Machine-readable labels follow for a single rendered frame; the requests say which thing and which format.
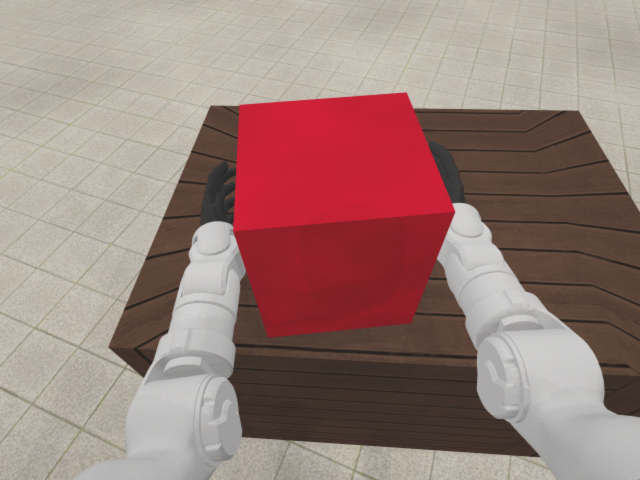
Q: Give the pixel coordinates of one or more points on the robot right upper arm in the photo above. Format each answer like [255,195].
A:
[547,385]

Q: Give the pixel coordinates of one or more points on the carton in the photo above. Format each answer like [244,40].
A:
[340,212]

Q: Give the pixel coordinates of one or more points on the robot left hand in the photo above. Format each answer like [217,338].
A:
[214,208]

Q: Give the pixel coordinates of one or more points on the pedestal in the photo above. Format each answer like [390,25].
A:
[557,211]

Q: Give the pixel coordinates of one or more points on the left robot forearm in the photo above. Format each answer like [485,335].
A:
[199,340]

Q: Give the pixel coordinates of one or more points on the robot left upper arm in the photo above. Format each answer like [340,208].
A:
[177,429]

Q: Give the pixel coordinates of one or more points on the robot right hand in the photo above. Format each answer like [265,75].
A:
[449,172]

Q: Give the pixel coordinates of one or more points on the right robot forearm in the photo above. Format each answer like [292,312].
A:
[483,284]

